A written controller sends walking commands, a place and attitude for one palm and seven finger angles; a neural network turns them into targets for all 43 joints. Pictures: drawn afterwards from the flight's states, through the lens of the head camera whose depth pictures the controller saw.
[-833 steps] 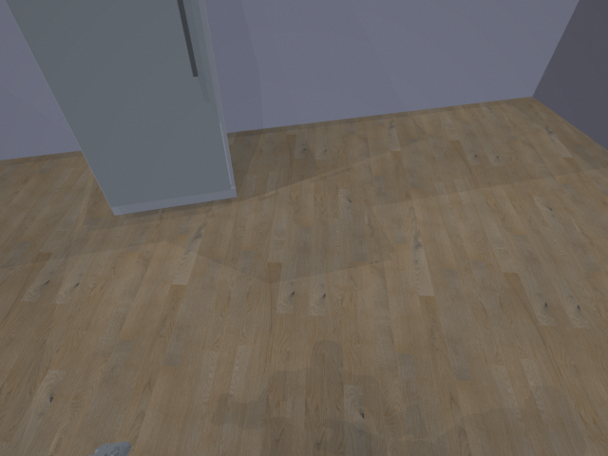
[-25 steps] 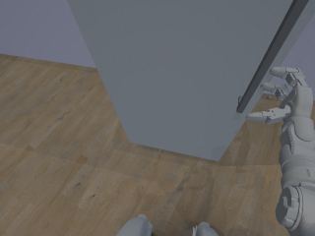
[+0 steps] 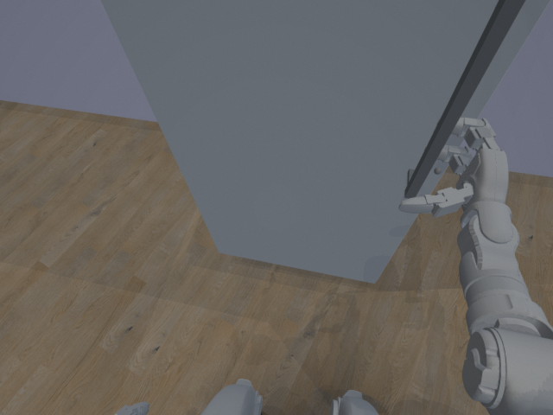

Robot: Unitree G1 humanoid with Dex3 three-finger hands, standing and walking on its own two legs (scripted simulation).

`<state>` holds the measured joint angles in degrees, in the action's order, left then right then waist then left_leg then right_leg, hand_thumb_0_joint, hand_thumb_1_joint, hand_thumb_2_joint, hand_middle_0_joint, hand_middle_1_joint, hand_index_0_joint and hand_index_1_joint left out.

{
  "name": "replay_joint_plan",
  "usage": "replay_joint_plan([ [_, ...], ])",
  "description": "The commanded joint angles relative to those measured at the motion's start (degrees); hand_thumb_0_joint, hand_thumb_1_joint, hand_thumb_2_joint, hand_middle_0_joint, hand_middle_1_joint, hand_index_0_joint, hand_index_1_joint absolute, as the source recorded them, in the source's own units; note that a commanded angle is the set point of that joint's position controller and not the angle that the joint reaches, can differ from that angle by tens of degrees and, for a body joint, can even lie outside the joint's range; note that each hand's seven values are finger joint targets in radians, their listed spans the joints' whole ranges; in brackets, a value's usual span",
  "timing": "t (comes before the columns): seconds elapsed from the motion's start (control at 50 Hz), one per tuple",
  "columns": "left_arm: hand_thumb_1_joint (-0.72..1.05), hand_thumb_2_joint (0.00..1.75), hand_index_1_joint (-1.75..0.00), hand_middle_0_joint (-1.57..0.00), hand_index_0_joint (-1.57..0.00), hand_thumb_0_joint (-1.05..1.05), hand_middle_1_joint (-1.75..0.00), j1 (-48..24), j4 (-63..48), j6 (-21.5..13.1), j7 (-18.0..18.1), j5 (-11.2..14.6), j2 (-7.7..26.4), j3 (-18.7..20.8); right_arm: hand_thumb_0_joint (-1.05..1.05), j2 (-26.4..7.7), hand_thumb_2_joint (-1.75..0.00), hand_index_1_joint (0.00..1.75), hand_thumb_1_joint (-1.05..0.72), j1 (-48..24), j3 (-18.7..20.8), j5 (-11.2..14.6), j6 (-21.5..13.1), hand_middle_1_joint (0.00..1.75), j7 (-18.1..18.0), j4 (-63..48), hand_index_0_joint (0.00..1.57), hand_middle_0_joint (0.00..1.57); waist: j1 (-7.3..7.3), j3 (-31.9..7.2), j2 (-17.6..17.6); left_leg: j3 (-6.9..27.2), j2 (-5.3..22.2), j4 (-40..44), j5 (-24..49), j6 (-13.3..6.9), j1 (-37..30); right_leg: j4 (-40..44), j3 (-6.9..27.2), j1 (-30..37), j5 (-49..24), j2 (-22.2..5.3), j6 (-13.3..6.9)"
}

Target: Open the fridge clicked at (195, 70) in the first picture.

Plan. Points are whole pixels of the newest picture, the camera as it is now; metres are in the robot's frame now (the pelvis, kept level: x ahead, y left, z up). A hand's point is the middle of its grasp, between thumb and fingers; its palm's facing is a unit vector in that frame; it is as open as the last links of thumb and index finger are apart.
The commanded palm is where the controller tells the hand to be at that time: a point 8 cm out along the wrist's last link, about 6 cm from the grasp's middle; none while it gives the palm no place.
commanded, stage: slide the fingers in behind the handle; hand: right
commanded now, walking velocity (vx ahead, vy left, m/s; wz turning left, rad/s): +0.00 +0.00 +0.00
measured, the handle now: (449, 106) +0.52 -0.15 +0.14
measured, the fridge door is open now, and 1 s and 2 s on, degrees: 0 0 0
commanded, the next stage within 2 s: grip the handle and tug to test in 1.00 s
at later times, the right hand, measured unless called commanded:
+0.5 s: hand (426, 167) +0.47 -0.14 +0.07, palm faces +0.07 +1.00 -0.01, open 14.0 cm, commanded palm +0.43 -0.19 +0.08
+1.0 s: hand (427, 173) +0.46 -0.14 +0.07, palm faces +0.07 +1.00 +0.00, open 14.0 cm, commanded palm +0.43 -0.19 +0.08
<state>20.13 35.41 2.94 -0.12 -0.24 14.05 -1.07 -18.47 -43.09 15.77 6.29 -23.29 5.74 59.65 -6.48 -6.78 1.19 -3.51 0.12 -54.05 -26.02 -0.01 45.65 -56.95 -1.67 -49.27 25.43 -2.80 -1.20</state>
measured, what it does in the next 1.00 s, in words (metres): stands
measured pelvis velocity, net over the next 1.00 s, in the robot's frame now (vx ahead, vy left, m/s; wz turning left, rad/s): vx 0.00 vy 0.01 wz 0.00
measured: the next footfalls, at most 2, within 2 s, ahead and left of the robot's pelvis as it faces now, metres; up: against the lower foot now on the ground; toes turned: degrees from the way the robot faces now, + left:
none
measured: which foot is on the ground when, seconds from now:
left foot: down 0.00-1.00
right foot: down 0.00-1.00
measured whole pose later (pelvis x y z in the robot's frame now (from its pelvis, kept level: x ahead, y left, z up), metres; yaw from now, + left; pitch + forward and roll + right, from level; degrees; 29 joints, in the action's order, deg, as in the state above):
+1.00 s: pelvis +0.00 +0.01 +0.00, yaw +0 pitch +17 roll +2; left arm 20.0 35.9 2.5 -0.2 -0.4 13.9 -0.7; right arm -16.5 -41.2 15.1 6.4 -24.7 3.7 58.4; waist -6.3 -6.7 1.1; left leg -3.6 -0.2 -53.8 -25.9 -0.7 44.7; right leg -56.0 -1.4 -48.0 24.9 -2.9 -0.5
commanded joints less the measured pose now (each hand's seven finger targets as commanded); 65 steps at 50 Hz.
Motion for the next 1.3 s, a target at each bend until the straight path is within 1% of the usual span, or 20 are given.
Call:
replay_joint_plan([
  [0.0, 0.90, 0.90, -0.30, -0.20, -0.20, 0.00, -0.30, 6.8, -4.3, -1.4, 0.5, -0.1, 9.5, 3.8, 0.00, -11.7, -0.30, 1.20, 0.50, -23.2, 3.6, 0.4, -3.9, 1.20, -1.8, -14.0, 0.30, 0.30, -0.01, -24.0, 2.4, 0.7, -2.9, 5.7, 20.5, -1.0, -7.1, 6.6, 3.5, 20.8, -21.6, 1.6, 0.2],
  [0.02, 0.90, 0.90, -0.30, -0.20, -0.20, 0.00, -0.30, 7.2, -4.4, -1.5, 0.5, -0.3, 9.5, 3.8, 0.00, -11.8, -0.30, 1.20, 0.50, -22.5, 3.8, 0.3, -4.6, 1.20, -2.0, -14.7, 0.30, 0.30, -0.16, -24.4, 0.7, 0.8, -3.0, 5.5, 21.7, -1.0, -8.2, 6.3, 3.5, 20.3, -22.4, 1.7, 0.0],
  [0.06, 0.90, 0.90, -0.30, -0.20, -0.20, 0.00, -0.30, 7.0, -4.4, -1.5, 0.2, -0.3, 8.9, 3.8, 0.00, -9.1, -0.30, 1.20, 0.50, -21.4, 1.5, -0.5, -5.2, 1.20, -2.0, -15.6, 0.30, 0.30, -0.17, -25.3, 2.0, 1.0, -2.9, 5.3, 23.0, -0.9, -8.2, 6.1, 3.0, 21.1, -23.4, 1.7, 0.1],
  [0.14, 0.90, 0.90, -0.30, -0.20, -0.20, 0.00, -0.30, 7.1, -4.2, -1.3, 0.2, 0.0, 9.0, 4.0, 0.00, -10.2, -0.30, 1.20, 0.50, -19.6, 2.1, -0.5, -5.2, 1.20, -1.5, -15.3, 0.30, 0.30, 0.11, -23.6, 2.0, 1.4, -2.9, 5.9, 23.3, -1.0, -9.4, 6.5, 2.6, 19.8, -22.2, 1.8, 0.1],
  [0.22, 0.90, 0.90, -0.30, -0.20, -0.20, 0.00, -0.30, 7.1, -3.7, -1.2, 0.6, 0.1, 9.0, 3.8, 0.00, -8.8, -0.30, 1.20, 0.50, -22.6, 0.7, 0.0, -3.7, 1.20, -1.1, -13.2, 0.30, 0.30, -1.53, -19.6, 0.5, 1.5, -2.8, 7.1, 20.7, -0.8, -8.4, 6.9, 2.5, 17.4, -17.9, 2.0, -0.4],
  [0.32, 0.90, 0.90, -0.30, -0.20, -0.20, 0.00, -0.30, 7.1, -3.4, -1.8, 0.9, -0.2, 8.9, 3.7, 0.00, -11.4, -0.30, 1.20, 0.50, -25.3, 2.9, 0.0, -5.2, 1.20, -2.1, -14.4, 0.30, 0.30, -0.94, -22.9, 1.7, 2.2, -2.6, 6.6, 20.8, -0.7, -9.8, 6.4, 2.4, 17.5, -17.7, 2.2, -0.4],
  [0.38, 0.90, 0.90, -0.30, -0.20, -0.20, 0.00, -0.30, 6.8, -3.3, -2.1, 0.7, -0.2, 8.6, 3.8, 0.00, -10.7, -0.30, 1.20, 0.50, -23.7, 2.4, -0.5, -6.3, 1.20, -2.2, -14.5, 0.30, 0.30, -0.18, -24.8, 3.7, 2.2, -2.4, 5.9, 22.0, -0.8, -9.5, 6.0, 2.4, 18.7, -19.4, 2.2, -0.1],
  [0.42, 0.90, 0.90, -0.30, -0.20, -0.20, 0.00, -0.30, 7.2, -3.1, -2.2, 0.4, -0.5, 8.6, 3.9, 0.00, -8.7, -0.30, 1.20, 0.50, -23.2, 1.0, -0.5, -6.1, 1.20, -2.1, -13.5, 0.30, 0.30, -1.04, -24.5, 2.0, 2.0, -2.6, 5.9, 23.1, -0.7, -9.8, 5.7, 2.3, 18.4, -20.0, 2.2, -0.4],
  [0.46, 0.90, 0.90, -0.30, -0.20, -0.20, 0.00, -0.30, 6.9, -3.5, -1.9, 0.3, -0.2, 8.9, 3.9, 0.00, -10.2, -0.30, 1.20, 0.50, -19.9, 2.4, -0.4, -5.2, 1.20, -1.9, -12.1, 0.30, 0.30, -0.01, -23.6, 1.7, 2.4, -2.5, 6.5, 23.0, -0.6, -11.3, 6.3, 1.7, 16.8, -18.7, 2.4, -0.3],
  [0.56, 0.90, 0.90, -0.30, -0.20, -0.20, 0.00, -0.30, 6.6, -4.5, -1.4, 0.4, 0.1, 8.7, 3.9, 0.00, -10.0, -0.30, 1.20, 0.50, -18.4, 2.7, 0.4, -3.8, 1.20, -1.7, -13.7, 0.30, 0.30, 0.51, -22.8, 0.7, 2.7, -2.4, 7.1, 24.6, -0.6, -13.9, 6.9, 1.1, 15.1, -18.6, 2.6, -0.5],
  [0.58, 0.90, 0.90, -0.30, -0.20, -0.20, 0.00, -0.30, 6.6, -4.4, -1.4, 0.5, 0.1, 8.7, 3.8, 0.00, -10.1, -0.30, 1.20, 0.50, -20.6, 2.3, 0.4, -4.0, 1.20, -1.8, -14.7, 0.30, 0.30, -0.34, -22.1, -0.4, 2.6, -2.4, 7.2, 24.7, -0.4, -13.4, 7.0, 1.2, 15.1, -18.4, 2.5, -0.6],
  [0.7, 0.90, 0.90, -0.30, -0.20, -0.20, 0.00, -0.30, 6.3, -3.6, -2.0, 0.5, 0.0, 8.4, 4.0, 0.00, -8.6, -0.30, 1.20, 0.50, -21.8, 1.2, 0.1, -6.1, 1.20, -2.1, -16.0, 0.30, 0.30, -0.41, -22.0, 1.7, 2.5, -2.5, 7.0, 22.9, -0.6, -11.2, 6.6, 1.7, 17.2, -18.0, 2.4, -0.4],
  [0.8, 0.90, 0.90, -0.30, -0.20, -0.20, 0.00, -0.30, 6.2, -3.4, -1.9, 0.5, 0.1, 8.7, 3.9, 0.00, -7.8, -0.30, 1.20, 0.50, -21.4, 0.0, -0.2, -5.1, 1.20, -1.4, -12.8, 0.30, 0.30, -0.84, -20.7, 1.8, 2.1, -2.5, 7.2, 20.7, -0.8, -9.3, 6.9, 2.1, 17.2, -16.7, 2.4, -0.3],
  [0.92, 0.90, 0.90, -0.30, -0.20, -0.20, 0.00, -0.30, 6.2, -3.3, -2.1, 0.6, -0.1, 8.7, 3.8, 0.00, -7.7, -0.30, 1.20, 0.50, -24.4, 0.4, 0.5, -5.4, 1.20, -1.9, -14.1, 0.30, 0.30, -1.06, -22.2, 2.5, 1.6, -2.6, 6.5, 20.4, -0.9, -8.1, 6.6, 2.7, 18.9, -18.1, 2.2, -0.2],
  [1.0, 0.90, 0.90, -0.30, -0.20, -0.20, 0.00, -0.30, 5.9, -3.5, -2.2, 0.3, -0.3, 8.6, 3.9, 0.00, -6.5, -0.30, 1.20, 0.50, -23.1, -0.3, -0.1, -6.4, 1.20, -2.8, -16.1, 0.30, 0.30, -0.20, -24.5, 4.2, 1.2, -2.6, 5.9, 21.0, -1.1, -7.5, 6.6, 3.0, 21.6, -20.6, 2.0, 0.3],
  [1.04, 0.90, 0.90, -0.30, -0.20, -0.20, 0.00, -0.30, 6.2, -3.6, -2.2, 0.1, -0.3, 8.8, 4.1, 0.00, -7.4, -0.30, 1.20, 0.50, -21.0, 0.6, -0.2, -6.5, 1.20, -3.2, -16.3, 0.30, 0.30, 0.20, -25.7, 3.1, 1.1, -2.7, 5.5, 22.1, -1.1, -8.2, 6.4, 3.0, 21.8, -22.0, 1.9, 0.3],
  [1.08, 0.90, 0.90, -0.30, -0.20, -0.20, 0.00, -0.30, 6.3, -3.7, -1.9, 0.1, -0.2, 8.9, 4.0, 0.00, -7.8, -0.30, 1.20, 0.50, -18.4, 1.4, -0.2, -5.3, 1.20, -3.3, -14.0, 0.30, 0.30, 0.30, -23.0, 0.6, 1.2, -2.7, 6.3, 22.1, -0.9, -9.5, 7.0, 2.5, 19.1, -20.5, 2.0, 0.1],
  [1.14, 0.90, 0.90, -0.30, -0.20, -0.20, 0.00, -0.30, 6.3, -4.5, -1.4, 0.2, -0.1, 9.0, 4.0, 0.00, -8.8, -0.36, 1.22, 0.36, -17.9, 1.9, -0.5, -4.6, 1.22, -3.2, -15.4, 0.32, 0.32, 0.94, -22.9, 0.5, 1.4, -2.6, 6.4, 22.9, -0.9, -11.1, 7.7, 2.3, 18.3, -20.4, 2.2, 0.0],
  [1.22, 0.90, 0.90, -0.30, -0.20, -0.20, 0.00, -0.30, 5.8, -4.4, -1.7, 0.1, 0.0, 8.5, 4.0, 0.00, -5.0, -0.44, 1.25, 0.17, -19.8, -1.2, 0.1, -5.2, 1.25, -3.2, -18.1, 0.33, 0.33, -0.36, -21.4, 1.6, 1.0, -2.9, 6.9, 21.1, -1.1, -8.4, 7.5, 2.6, 20.5, -20.0, 1.9, 0.1],
  [1.28, 0.90, 0.90, -0.30, -0.20, -0.20, 0.00, -0.30, 5.7, -3.4, -1.9, 0.2, -0.1, 8.7, 4.0, 0.00, -5.1, -0.50, 1.27, 0.03, -22.3, -1.3, -0.2, -5.8, 1.27, -3.6, -15.7, 0.35, 0.35, -0.89, -19.2, 1.3, 1.0, -2.7, 7.2, 18.1, -1.0, -6.6, 7.7, 3.1, 19.5, -16.8, 2.0, 0.2],
])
